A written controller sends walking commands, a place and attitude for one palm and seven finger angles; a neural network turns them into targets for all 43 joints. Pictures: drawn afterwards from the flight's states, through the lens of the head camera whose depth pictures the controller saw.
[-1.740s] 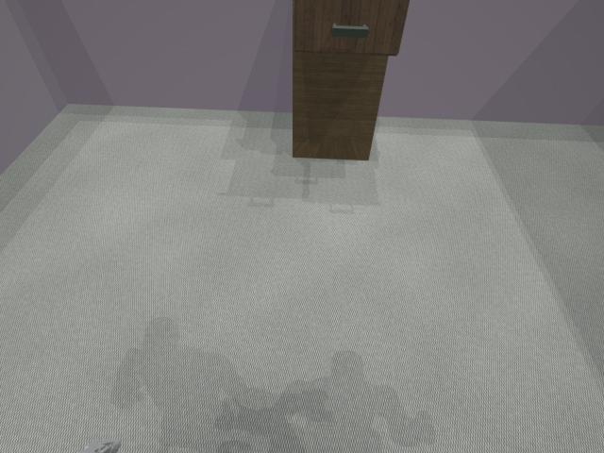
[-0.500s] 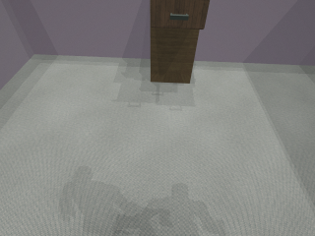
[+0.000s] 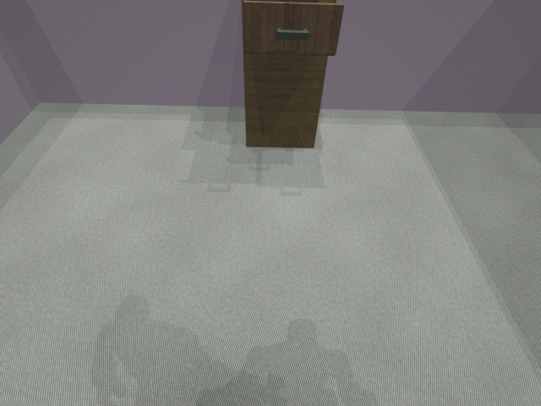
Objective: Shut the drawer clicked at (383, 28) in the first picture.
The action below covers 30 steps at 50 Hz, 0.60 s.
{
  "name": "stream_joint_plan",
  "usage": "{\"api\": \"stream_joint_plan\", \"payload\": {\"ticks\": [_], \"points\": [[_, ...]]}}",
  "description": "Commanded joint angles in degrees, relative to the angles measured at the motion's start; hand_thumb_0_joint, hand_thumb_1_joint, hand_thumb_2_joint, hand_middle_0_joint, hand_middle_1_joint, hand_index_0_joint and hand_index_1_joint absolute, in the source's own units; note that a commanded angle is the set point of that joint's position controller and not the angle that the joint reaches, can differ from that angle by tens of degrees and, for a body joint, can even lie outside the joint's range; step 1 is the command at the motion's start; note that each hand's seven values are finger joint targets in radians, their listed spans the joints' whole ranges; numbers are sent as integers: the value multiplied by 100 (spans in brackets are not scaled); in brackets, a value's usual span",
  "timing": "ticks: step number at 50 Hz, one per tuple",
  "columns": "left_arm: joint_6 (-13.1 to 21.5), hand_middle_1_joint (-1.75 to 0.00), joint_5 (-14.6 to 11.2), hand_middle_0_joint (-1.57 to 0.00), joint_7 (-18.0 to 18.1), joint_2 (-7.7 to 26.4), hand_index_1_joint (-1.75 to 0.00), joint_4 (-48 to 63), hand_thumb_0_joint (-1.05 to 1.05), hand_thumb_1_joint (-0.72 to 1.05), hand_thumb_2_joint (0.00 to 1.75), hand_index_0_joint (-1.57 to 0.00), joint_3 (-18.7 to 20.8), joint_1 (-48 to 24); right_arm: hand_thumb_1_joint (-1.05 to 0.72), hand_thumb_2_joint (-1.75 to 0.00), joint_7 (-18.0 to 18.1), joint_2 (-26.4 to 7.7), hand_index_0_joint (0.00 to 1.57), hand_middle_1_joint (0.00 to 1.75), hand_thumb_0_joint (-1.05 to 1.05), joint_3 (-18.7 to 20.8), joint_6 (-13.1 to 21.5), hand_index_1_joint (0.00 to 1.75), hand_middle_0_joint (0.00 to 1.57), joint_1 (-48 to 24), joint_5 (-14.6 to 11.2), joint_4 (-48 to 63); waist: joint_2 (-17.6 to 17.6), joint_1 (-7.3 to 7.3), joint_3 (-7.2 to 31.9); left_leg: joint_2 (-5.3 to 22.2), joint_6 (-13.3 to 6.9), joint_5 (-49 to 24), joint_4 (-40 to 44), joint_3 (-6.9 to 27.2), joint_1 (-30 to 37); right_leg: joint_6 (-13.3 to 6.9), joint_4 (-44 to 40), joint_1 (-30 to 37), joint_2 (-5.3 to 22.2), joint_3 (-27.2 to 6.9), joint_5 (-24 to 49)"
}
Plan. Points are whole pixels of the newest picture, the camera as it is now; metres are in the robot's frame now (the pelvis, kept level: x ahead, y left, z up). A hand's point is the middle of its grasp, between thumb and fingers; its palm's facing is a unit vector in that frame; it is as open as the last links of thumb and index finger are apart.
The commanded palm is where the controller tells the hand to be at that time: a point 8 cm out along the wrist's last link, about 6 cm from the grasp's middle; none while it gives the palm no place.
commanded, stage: walk to a spot facing it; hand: left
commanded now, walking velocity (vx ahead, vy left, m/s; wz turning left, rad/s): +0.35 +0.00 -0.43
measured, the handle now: (292, 32) +1.38 +0.01 +0.02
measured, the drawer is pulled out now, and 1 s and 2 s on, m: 0.30 0.30 0.30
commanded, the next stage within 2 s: turn to face it in 1.78 s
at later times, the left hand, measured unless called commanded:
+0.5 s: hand out of the picture +0.10 +0.17 -0.18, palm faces -0.06 -0.99 -0.13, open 7.4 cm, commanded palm none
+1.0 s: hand (242, 224) +0.57 +0.11 -0.16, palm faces -0.41 -0.90 -0.17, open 7.4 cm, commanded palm none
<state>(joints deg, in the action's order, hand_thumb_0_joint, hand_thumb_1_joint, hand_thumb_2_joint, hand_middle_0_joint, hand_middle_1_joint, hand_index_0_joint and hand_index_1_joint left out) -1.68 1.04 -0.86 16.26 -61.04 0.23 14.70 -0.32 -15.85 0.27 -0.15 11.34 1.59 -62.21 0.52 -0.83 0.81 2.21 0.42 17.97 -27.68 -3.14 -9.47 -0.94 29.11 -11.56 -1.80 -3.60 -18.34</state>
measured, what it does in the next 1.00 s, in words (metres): walks ahead, turning right: left foot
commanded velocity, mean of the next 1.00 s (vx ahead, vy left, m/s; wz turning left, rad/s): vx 0.37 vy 0.00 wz -0.28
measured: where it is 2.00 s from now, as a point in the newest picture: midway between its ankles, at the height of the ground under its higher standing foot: (319, 279)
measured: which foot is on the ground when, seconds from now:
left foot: down 0.00-0.14, up 0.16-0.52, down 0.54-1.00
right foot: down 0.00-0.54, up 0.56-1.00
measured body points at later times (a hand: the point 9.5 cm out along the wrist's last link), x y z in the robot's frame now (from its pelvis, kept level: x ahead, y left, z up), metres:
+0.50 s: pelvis +0.18 +0.01 -0.01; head +0.21 +0.03 +0.44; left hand +0.10 +0.23 -0.17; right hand +0.26 -0.23 -0.14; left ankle +0.31 +0.11 -0.72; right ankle +0.01 -0.11 -0.74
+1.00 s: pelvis +0.39 -0.01 +0.00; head +0.42 -0.02 +0.45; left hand +0.59 +0.16 -0.15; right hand +0.22 -0.18 -0.15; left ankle +0.32 +0.11 -0.74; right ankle +0.44 -0.16 -0.71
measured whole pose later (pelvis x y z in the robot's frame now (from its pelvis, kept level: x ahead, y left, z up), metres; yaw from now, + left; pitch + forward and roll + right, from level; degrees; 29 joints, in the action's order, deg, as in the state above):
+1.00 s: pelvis +0.39 -0.01 +0.00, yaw -21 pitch +1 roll +0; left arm -0.8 1.9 -1.8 10.7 -56.3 3.5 5.7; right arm 0.6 -9.0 2.7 4.0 25.7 2.3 -64.5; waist 0.9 4.2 -3.1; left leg 3.2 0.1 20.9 -20.5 -17.7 0.5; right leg -0.9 39.2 -28.5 5.1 6.1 -12.1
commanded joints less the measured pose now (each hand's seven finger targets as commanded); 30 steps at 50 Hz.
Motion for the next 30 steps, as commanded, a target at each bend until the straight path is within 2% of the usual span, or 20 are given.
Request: {"api": "stream_joint_plan", "payload": {"ticks": [1,2,4,5,6,7,8,9,10,12,15,18,22,24,25,26,27,28,29,30], "points": [[210,-30,28,-20,-61,407,-30,553,0,90,90,-20,235,113,-90,-90,107,-1101,20,30,0,336,179,30,20,526,-38,306,-859,189,-669,1319,-709,1717,1139,1479,271,-176,760,-1603,-42,14,-807],[244,-30,24,-20,-74,285,-30,639,0,90,90,-20,244,-1,-90,-90,115,-1123,20,30,0,382,223,30,20,632,-53,306,-1105,232,-701,1674,-902,1315,1263,1655,452,-89,1187,-1804,13,399,-629],[316,-30,25,-20,-95,165,-30,729,0,90,90,-20,274,-85,-90,-90,118,-953,20,30,0,393,273,30,20,704,-46,297,-947,202,-736,1791,-992,-46,912,1311,436,-33,1103,-1663,293,531,-833],[352,-30,37,-20,-100,88,-30,610,0,90,90,-20,294,273,-90,-90,126,-869,20,30,0,366,281,30,20,571,-34,310,-709,-4,-631,1569,-784,-562,300,826,75,-65,549,-917,286,628,-534],[392,-30,57,-20,-87,150,-30,367,0,90,90,-20,342,946,-90,-90,120,-712,20,30,0,321,285,30,20,413,-41,361,-207,-319,-425,1066,-447,-716,-853,185,-787,-222,-157,391,296,356,11],[478,-30,91,-20,10,761,-30,67,0,90,90,-20,498,1923,-90,-90,74,-269,20,30,0,237,337,30,20,109,-106,641,1703,-660,-139,255,-32,196,-2874,-717,-2501,-756,-1042,1769,1640,-1905,462],[520,-30,-35,-20,107,936,-30,-113,0,90,90,-20,499,2491,-90,-90,56,-297,20,30,0,214,391,30,20,-461,-75,931,1832,-822,-239,56,14,1511,-3681,-300,-3297,-1189,-1415,1944,2282,-3148,1653],[512,-30,-8,-20,162,745,-30,-136,0,90,90,-20,453,2435,-90,-90,63,-253,20,30,0,231,409,30,20,-796,-57,953,1098,-809,-555,281,16,1317,-4060,81,-3605,-1449,-1334,1738,2297,-3021,2186],[504,-30,21,-20,183,532,-30,-97,0,90,90,-20,398,2201,-90,-90,65,-148,20,30,0,242,402,30,20,-815,-55,935,479,-604,-745,420,49,1000,-4178,144,-3708,-1516,-1233,1609,2177,-2699,2225],[528,-30,54,-20,201,305,-30,53,0,90,90,-20,338,1695,-90,-90,15,13,20,30,0,266,327,30,20,-529,-24,789,118,-246,-708,528,149,484,-3893,77,-3353,-1292,-1352,1082,1872,-1877,1824],[588,-30,57,-20,205,177,-30,59,0,90,90,-20,322,1409,-90,-90,-67,193,20,30,0,315,229,30,20,-344,-57,756,490,-14,-784,506,227,-188,-3293,-93,-2926,-1092,-1673,469,1525,-1157,1602],[617,-30,59,-20,225,136,-30,-56,0,90,90,-20,308,1483,-90,-90,-136,297,20,30,0,319,240,30,20,-588,-76,893,616,-29,-918,439,196,-634,-2501,-217,-2761,-953,-1761,436,1336,-904,1785],[586,-30,54,-20,238,213,-30,-104,0,90,90,-20,379,1383,-90,-90,-153,304,20,30,0,307,347,30,20,-731,-113,1020,757,-45,-822,240,18,-709,-1278,-309,-1561,-751,-1527,239,1270,-703,2080],[582,-30,31,-20,226,271,-30,-91,0,90,90,-20,432,1212,-90,-90,-67,136,20,30,0,370,400,30,20,142,-75,758,511,378,-429,-12,-50,-938,-628,-451,-239,-611,-527,71,1040,-437,2789],[582,-30,13,-20,211,154,-30,-88,0,90,90,-20,430,1249,-90,-90,21,-125,20,30,0,432,429,30,20,996,-42,485,120,677,72,134,-119,-892,-385,-235,896,-497,645,-210,815,-366,2846],[547,-30,-51,-20,155,-138,-30,-17,0,90,90,-20,439,1565,-90,-90,97,-729,20,30,0,576,452,30,20,1816,49,313,-1116,873,906,1403,-493,-449,-38,1414,2182,-286,2380,-1128,212,153,1171],[574,-30,-56,-20,104,-394,-30,159,0,90,90,-20,381,1546,-90,-90,100,-1077,20,30,0,613,428,30,20,2163,30,235,-1993,789,993,2543,-925,51,1104,3167,2153,-187,4117,-1942,-261,373,-1352],[536,-30,-26,-20,139,-343,-30,251,0,90,90,-20,326,1302,-90,-90,141,-921,20,30,0,576,373,30,20,1651,-27,323,-1626,652,718,2742,-1064,1227,1535,3452,1463,-233,4903,-2276,144,15,-1202],[519,-30,9,-20,102,-315,-30,272,0,90,90,-20,361,856,-90,-90,132,-472,20,30,0,502,387,30,20,1107,-28,439,-1076,536,34,2462,-984,1627,1674,2909,698,-232,5060,-2542,424,84,-619],[485,-30,61,-20,40,-365,-30,303,0,90,90,-20,373,609,-90,-90,123,-137,20,30,0,405,426,30,20,828,-6,496,-809,380,-535,2193,-877,1377,1745,2295,-71,-195,4927,-2532,646,136,-242]]}}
